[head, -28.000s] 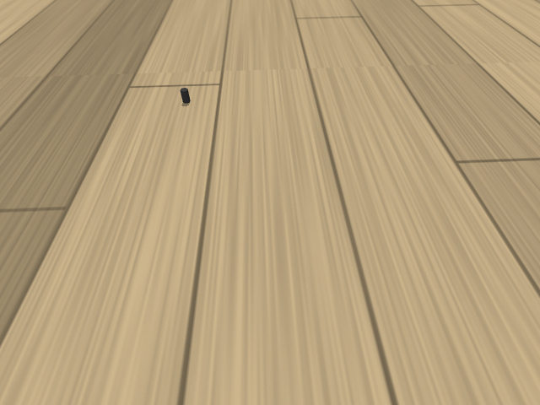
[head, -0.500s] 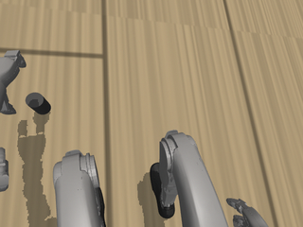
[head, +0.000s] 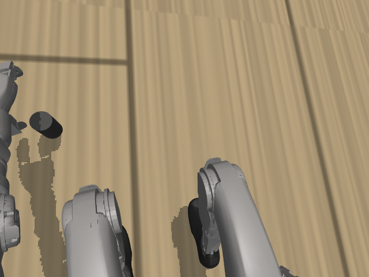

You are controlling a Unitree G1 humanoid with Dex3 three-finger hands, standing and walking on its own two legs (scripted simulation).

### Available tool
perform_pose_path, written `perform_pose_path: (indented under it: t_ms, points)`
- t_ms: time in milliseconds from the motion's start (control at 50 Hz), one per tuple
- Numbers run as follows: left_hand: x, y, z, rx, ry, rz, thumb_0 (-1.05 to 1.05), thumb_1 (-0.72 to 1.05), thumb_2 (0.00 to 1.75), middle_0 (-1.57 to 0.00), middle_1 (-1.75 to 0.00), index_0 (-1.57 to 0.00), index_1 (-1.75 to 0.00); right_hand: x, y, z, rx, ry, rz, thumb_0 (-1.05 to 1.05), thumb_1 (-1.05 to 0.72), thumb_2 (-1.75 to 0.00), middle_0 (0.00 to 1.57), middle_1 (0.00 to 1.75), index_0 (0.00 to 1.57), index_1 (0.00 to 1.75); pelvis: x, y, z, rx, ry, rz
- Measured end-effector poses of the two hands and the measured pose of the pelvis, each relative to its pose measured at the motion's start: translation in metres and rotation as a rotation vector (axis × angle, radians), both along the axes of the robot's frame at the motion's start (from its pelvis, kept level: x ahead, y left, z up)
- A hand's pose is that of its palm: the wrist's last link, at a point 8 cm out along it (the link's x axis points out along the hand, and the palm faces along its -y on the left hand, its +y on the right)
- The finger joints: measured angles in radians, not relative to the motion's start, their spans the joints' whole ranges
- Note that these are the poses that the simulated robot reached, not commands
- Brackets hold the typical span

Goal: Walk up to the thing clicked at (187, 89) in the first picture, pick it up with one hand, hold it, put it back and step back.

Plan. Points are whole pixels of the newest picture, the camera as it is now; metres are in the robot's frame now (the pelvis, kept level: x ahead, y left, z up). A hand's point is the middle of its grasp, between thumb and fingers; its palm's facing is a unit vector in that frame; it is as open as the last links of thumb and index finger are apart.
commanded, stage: home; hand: left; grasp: from above
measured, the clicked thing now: (47, 125) +0.51 +0.29 -0.31
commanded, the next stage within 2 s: none
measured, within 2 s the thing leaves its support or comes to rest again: neither
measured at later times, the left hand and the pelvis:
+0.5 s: hand out of the picture +0.31 +0.25 +0.08, palm faces -0.11 -0.83 -0.55, open 7.4 cm; pelvis +0.01 -0.01 +0.18, yaw +5 degrees
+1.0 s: hand out of the picture +0.24 +0.20 +0.28, palm faces +0.19 -0.96 -0.21, open 7.3 cm; pelvis +0.07 +0.00 +0.34, yaw +7 degrees
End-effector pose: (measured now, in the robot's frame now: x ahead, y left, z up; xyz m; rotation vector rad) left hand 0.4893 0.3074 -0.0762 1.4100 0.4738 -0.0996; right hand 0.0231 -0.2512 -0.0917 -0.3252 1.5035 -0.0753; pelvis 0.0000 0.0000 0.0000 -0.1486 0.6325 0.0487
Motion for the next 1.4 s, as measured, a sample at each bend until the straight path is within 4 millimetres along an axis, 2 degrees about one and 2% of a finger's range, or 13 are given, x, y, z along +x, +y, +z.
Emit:
perform_pose_path:
  t_ms: [120,300,420,520,660,860,960,1060,1180,1300,1400]
  points:
    - [-0.037,0.003,0.055,-0.159,0.03,0.104,0.0,0.21,0.9,-0.24,-0.54,-0.23,-0.55,0.043,-0.007,0.033,0.011,-0.105,0.005,0.0,-0.9,-0.89,0.21,0.3,0.2,0.3,0.004,0.001,0.044,0.012,0.009,0.008]
    - [-0.115,-0.005,0.128,-0.436,0.043,0.241,0.0,0.7,0.91,-0.22,-0.37,-0.22,-0.38,0.13,-0.015,0.105,-0.011,-0.338,0.087,0.0,-0.91,-0.9,0.2,0.3,0.2,0.3,0.007,-0.001,0.113,0.038,-0.031,0.025]
    - [-0.161,-0.014,0.171,-0.589,0.025,0.376,0.0,0.84,0.9,-0.21,-0.33,-0.22,-0.33,0.181,-0.003,0.154,0.004,-0.516,0.128,0.0,-0.91,-0.9,0.2,0.3,0.2,0.3,0.009,-0.004,0.154,0.055,-0.081,0.039]
    - [-0.192,-0.026,0.206,-0.719,0.027,0.5,0.0,0.88,0.9,-0.21,-0.31,-0.22,-0.32,0.207,0.013,0.196,0.031,-0.63,0.131,0.0,-0.91,-0.9,0.2,0.3,0.2,0.3,0.014,-0.006,0.189,0.069,-0.127,0.049]
    - [-0.224,-0.042,0.256,-0.876,0.049,0.657,0.01,0.9,0.9,-0.21,-0.31,-0.21,-0.31,0.219,0.029,0.252,0.055,-0.714,0.111,0.0,-0.91,-0.9,0.2,0.3,0.2,0.3,0.028,-0.008,0.24,0.085,-0.195,0.057]
    - [-0.252,-0.054,0.334,-1.022,0.051,0.816,0.01,0.9,0.9,-0.2,-0.3,-0.21,-0.3,0.209,0.029,0.327,0.004,-0.755,0.063,0.01,-0.91,-0.9,0.21,0.3,0.2,0.3,0.056,-0.007,0.309,0.101,-0.303,0.075]
    - [-0.265,-0.057,0.371,-1.055,0.043,0.832,0.01,0.91,0.9,-0.2,-0.3,-0.21,-0.3,0.21,0.025,0.359,-0.024,-0.797,0.048,0.01,-0.91,-0.9,0.21,0.3,0.2,0.3,0.07,-0.004,0.335,0.109,-0.357,0.08]
    - [-0.279,-0.06,0.402,-1.062,0.028,0.823,0.01,0.91,0.9,-0.2,-0.3,-0.2,-0.3,0.22,0.025,0.382,-0.029,-0.862,0.044,0.01,-0.91,-0.9,0.2,0.3,0.2,0.3,0.08,-0.002,0.351,0.115,-0.398,0.084]
    - [-0.292,-0.061,0.418,-1.069,0.024,0.826,0.01,0.91,0.9,-0.2,-0.3,-0.2,-0.3,0.239,0.03,0.398,-0.012,-0.938,0.067,0.01,-0.91,-0.9,0.2,0.3,0.2,0.3,0.085,-0.001,0.359,0.123,-0.431,0.092]
    - [-0.298,-0.061,0.415,-1.076,0.035,0.84,0.01,0.91,0.9,-0.2,-0.3,-0.2,-0.3,0.253,0.036,0.404,0.009,-0.98,0.109,0.01,-0.9,-0.9,0.21,0.3,0.2,0.3,0.084,-0.002,0.36,0.128,-0.444,0.096]
    - [-0.298,-0.062,0.413,-1.079,0.034,0.839,0.01,0.91,0.9,-0.2,-0.3,-0.2,-0.3,0.256,0.037,0.404,0.014,-0.979,0.124,0.01,-0.9,-0.9,0.21,0.3,0.2,0.3,0.084,-0.003,0.36,0.129,-0.448,0.098]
